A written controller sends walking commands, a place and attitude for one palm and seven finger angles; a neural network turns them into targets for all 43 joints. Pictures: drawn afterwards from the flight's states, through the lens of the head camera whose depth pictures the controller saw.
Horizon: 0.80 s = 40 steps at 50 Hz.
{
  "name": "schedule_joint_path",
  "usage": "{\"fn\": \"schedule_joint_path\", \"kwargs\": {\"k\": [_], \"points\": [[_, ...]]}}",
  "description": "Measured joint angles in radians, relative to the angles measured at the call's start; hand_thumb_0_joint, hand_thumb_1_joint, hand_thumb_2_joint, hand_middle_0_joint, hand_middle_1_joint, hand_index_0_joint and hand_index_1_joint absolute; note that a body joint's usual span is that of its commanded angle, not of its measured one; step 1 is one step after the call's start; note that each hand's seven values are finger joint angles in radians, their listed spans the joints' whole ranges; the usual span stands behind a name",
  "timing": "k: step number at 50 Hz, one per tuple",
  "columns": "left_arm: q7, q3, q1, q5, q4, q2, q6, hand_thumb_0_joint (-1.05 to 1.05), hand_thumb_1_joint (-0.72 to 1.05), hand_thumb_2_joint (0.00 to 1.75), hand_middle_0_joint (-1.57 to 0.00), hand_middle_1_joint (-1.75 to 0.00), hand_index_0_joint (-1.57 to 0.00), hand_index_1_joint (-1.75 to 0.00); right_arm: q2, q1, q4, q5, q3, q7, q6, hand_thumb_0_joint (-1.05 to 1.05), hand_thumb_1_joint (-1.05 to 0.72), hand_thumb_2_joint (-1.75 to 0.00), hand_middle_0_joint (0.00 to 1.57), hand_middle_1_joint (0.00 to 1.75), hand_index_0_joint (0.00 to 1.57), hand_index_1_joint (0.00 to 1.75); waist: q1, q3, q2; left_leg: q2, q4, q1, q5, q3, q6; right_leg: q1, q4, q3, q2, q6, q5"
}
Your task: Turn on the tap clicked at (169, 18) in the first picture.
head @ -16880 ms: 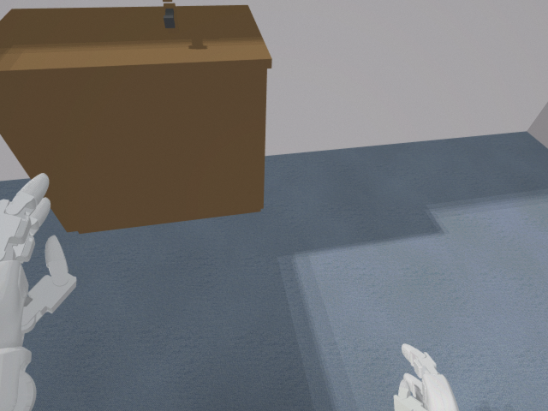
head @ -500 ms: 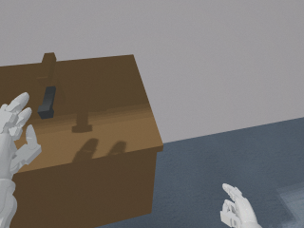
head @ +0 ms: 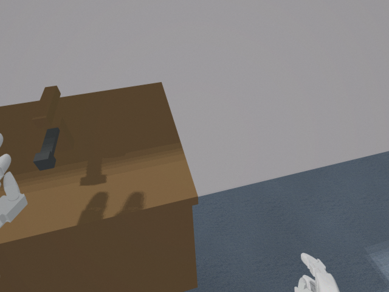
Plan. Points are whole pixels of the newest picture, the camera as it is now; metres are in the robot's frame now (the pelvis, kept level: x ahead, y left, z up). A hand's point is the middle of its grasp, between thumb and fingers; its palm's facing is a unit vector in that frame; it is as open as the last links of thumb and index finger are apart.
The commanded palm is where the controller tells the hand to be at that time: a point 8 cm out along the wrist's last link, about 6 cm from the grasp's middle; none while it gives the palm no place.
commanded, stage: turn the palm inward beside the body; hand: left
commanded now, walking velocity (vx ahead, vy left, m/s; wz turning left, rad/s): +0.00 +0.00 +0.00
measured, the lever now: (45, 160) +0.32 +0.35 +0.13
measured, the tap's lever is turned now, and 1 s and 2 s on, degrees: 0 0 0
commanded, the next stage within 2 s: reach beside the lever's end, fingers flat in 1.32 s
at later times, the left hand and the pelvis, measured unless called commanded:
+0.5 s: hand (8, 228) +0.16 +0.29 +0.16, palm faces +0.47 -0.86 -0.17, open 7.4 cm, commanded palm +0.10 +0.33 +0.18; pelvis -0.03 +0.05 +0.01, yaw +1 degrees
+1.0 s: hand (28, 230) +0.16 +0.25 +0.17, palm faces +0.50 -0.85 -0.14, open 7.4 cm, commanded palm +0.10 +0.29 +0.18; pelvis -0.02 +0.02 +0.01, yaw +2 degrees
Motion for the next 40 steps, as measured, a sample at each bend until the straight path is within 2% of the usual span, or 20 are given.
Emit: {"fn": "schedule_joint_path", "kwargs": {"k": [3,7,10,14,20,25,28,31,35,40], "points": [[-0.010,-0.022,0.013,-0.001,-0.017,-0.032,-0.001,0.01,0.90,0.90,-0.20,-0.31,-0.21,-0.30,-0.018,0.011,-0.002,0.000,-0.009,-0.012,-0.028,0.01,-0.90,-0.90,0.20,0.30,0.20,0.30,0.009,0.013,0.004,-0.010,-0.002,-0.002,-0.001,-0.004,0.003,0.003,-0.005,-0.005,-0.011,0.010,0.002],[-0.012,-0.107,0.038,0.013,-0.061,-0.074,-0.009,0.01,0.90,0.90,-0.20,-0.31,-0.21,-0.30,-0.020,0.022,-0.016,-0.008,-0.010,-0.022,-0.071,0.01,-0.90,-0.90,0.20,0.30,0.20,0.30,0.022,0.017,-0.006,-0.028,-0.011,-0.008,0.012,0.001,0.026,-0.003,-0.009,-0.001,-0.030,0.026,0.009],[0.016,-0.160,0.048,0.038,-0.093,-0.082,-0.026,0.01,0.90,0.90,-0.20,-0.31,-0.21,-0.30,-0.003,0.018,-0.027,-0.017,-0.001,-0.022,-0.096,0.01,-0.90,-0.90,0.20,0.30,0.20,0.30,0.023,0.017,-0.016,-0.038,-0.012,-0.010,0.017,0.005,0.035,-0.006,-0.007,0.002,-0.039,0.034,0.013],[0.066,-0.178,0.044,0.063,-0.125,-0.077,-0.025,0.01,0.90,0.90,-0.21,-0.31,-0.21,-0.30,0.025,0.003,-0.037,-0.025,0.020,-0.013,-0.107,0.01,-0.90,-0.90,0.20,0.30,0.20,0.30,0.022,0.011,-0.016,-0.044,-0.010,-0.006,0.022,0.009,0.042,-0.001,-0.009,0.005,-0.046,0.043,0.019],[0.085,-0.176,0.021,0.046,-0.140,-0.095,0.065,0.01,0.90,0.90,-0.20,-0.31,-0.21,-0.30,0.051,-0.018,-0.037,-0.019,0.058,-0.012,-0.089,0.01,-0.90,-0.90,0.20,0.30,0.20,0.30,0.030,0.006,0.004,-0.053,-0.024,0.017,0.040,0.009,0.054,0.027,-0.028,0.005,-0.055,0.057,0.038],[0.090,-0.216,0.018,0.054,-0.150,-0.117,0.152,0.01,0.90,0.90,-0.20,-0.31,-0.21,-0.30,0.058,-0.035,-0.037,-0.016,0.080,-0.021,-0.073,0.01,-0.90,-0.90,0.20,0.30,0.20,0.30,0.038,0.026,0.003,-0.061,-0.043,0.039,0.061,0.009,0.059,0.047,-0.038,0.004,-0.064,0.062,0.053],[0.108,-0.239,0.029,0.068,-0.170,-0.121,0.168,0.01,0.90,0.90,-0.20,-0.31,-0.21,-0.30,0.059,-0.041,-0.037,-0.021,0.086,-0.021,-0.071,0.01,-0.90,-0.90,0.20,0.30,0.20,0.30,0.041,0.034,-0.003,-0.062,-0.049,0.045,0.070,0.010,0.058,0.049,-0.038,0.005,-0.066,0.062,0.059],[0.127,-0.248,0.039,0.073,-0.195,-0.121,0.160,0.01,0.90,0.90,-0.20,-0.31,-0.21,-0.30,0.058,-0.045,-0.035,-0.025,0.088,-0.019,-0.071,0.01,-0.90,-0.90,0.20,0.30,0.20,0.30,0.041,0.038,-0.006,-0.062,-0.050,0.048,0.074,0.010,0.055,0.050,-0.035,0.005,-0.066,0.060,0.061],[0.136,-0.236,0.041,0.059,-0.211,-0.122,0.164,0.01,0.90,0.90,-0.20,-0.31,-0.21,-0.30,0.051,-0.047,-0.025,-0.022,0.088,-0.020,-0.067,0.01,-0.90,-0.90,0.20,0.30,0.20,0.30,0.039,0.038,-0.003,-0.058,-0.051,0.055,0.074,0.005,0.051,0.059,-0.039,0.000,-0.061,0.055,0.061],[0.132,-0.235,0.046,0.039,-0.208,-0.134,0.212,0.01,0.90,0.90,-0.20,-0.31,-0.21,-0.30,0.038,-0.044,-0.016,-0.015,0.083,-0.026,-0.061,0.01,-0.90,-0.90,0.20,0.30,0.20,0.30,0.035,0.041,0.007,-0.051,-0.057,0.069,0.072,-0.004,0.044,0.077,-0.052,-0.008,-0.054,0.046,0.061]]}}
